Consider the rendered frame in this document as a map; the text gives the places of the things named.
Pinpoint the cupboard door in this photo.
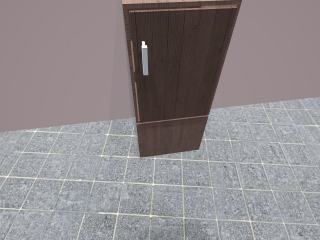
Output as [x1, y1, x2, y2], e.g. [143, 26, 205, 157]
[129, 6, 237, 123]

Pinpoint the handle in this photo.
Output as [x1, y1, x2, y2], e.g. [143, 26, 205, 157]
[141, 41, 149, 76]

